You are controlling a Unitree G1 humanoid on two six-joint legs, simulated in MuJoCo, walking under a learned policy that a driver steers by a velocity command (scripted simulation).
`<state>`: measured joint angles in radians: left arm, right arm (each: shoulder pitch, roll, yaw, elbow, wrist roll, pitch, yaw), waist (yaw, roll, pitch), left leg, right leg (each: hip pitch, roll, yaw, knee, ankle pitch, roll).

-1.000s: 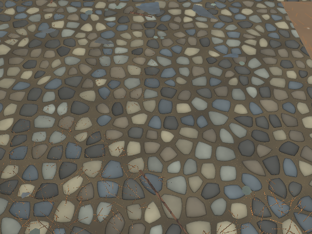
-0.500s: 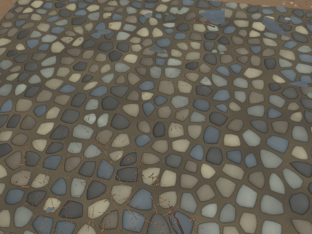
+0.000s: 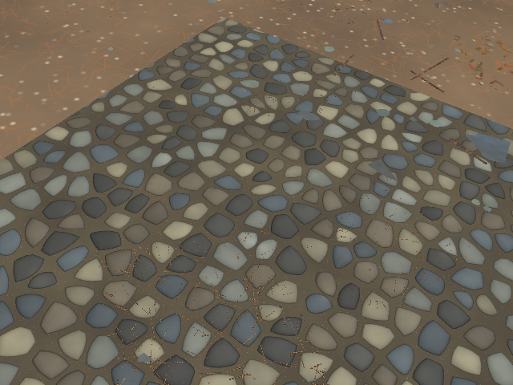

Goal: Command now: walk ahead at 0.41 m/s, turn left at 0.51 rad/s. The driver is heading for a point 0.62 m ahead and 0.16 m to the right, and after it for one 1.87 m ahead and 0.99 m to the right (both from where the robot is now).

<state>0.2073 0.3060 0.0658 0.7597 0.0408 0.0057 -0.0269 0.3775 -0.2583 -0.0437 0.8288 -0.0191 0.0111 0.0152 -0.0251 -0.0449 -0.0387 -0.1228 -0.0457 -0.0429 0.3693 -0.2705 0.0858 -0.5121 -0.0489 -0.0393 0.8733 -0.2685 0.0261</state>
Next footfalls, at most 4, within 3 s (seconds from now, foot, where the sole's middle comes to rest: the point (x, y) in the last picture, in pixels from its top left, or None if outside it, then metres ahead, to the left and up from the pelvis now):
0.34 right None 0.33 -0.10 -0.78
0.82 left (200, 362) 0.61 0.11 -0.78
1.36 right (298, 297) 0.81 -0.17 -0.78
1.88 left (300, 208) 1.17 -0.21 -0.78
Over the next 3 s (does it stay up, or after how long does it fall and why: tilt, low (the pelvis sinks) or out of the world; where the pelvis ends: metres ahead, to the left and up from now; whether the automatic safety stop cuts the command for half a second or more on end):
stays up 1.34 -0.66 -0.03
